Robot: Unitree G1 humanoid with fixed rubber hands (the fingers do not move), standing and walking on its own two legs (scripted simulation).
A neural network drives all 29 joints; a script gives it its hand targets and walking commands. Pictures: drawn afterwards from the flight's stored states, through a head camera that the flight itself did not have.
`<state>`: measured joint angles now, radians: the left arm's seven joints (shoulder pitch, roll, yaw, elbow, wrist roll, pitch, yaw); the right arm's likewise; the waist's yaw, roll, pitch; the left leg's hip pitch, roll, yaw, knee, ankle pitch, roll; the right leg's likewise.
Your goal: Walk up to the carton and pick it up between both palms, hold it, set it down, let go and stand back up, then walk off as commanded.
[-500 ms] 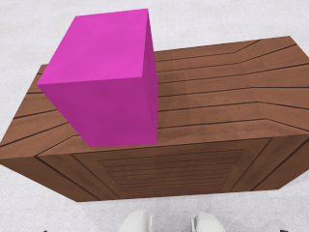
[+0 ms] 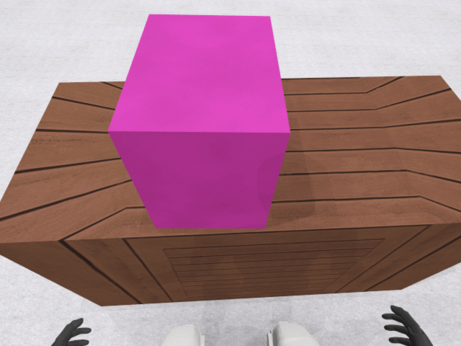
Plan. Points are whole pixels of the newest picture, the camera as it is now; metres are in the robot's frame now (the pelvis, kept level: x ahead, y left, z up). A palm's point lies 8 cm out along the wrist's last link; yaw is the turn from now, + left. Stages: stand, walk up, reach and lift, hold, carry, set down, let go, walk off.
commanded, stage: walk up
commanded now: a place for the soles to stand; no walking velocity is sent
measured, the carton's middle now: (210, 127) +0.48 +0.06 +0.07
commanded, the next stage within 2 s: stand in 1.72 s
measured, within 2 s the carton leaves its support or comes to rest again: neither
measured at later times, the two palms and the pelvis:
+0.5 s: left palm out of the picture +0.09 +0.28 -0.08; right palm out of the picture +0.05 -0.33 -0.10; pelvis -0.01 -0.01 +0.02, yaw -1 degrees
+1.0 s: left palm out of the picture +0.09 +0.35 -0.09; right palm out of the picture +0.07 -0.30 -0.09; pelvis -0.02 +0.03 +0.01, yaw +0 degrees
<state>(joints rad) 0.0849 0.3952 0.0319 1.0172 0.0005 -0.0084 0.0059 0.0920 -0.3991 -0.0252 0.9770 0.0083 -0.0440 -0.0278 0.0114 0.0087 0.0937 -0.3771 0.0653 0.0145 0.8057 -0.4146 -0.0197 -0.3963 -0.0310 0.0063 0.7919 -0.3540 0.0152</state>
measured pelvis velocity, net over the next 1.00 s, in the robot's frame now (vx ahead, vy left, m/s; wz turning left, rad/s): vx -0.02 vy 0.03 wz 0.01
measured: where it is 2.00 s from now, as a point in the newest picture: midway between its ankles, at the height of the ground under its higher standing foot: outside the picture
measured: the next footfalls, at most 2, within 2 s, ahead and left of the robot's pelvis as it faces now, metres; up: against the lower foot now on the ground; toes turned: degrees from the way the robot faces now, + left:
right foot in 1.26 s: +0.01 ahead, -0.07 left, +0.00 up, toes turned +3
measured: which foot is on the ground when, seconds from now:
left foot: down 0.00-1.00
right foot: down 0.00-1.00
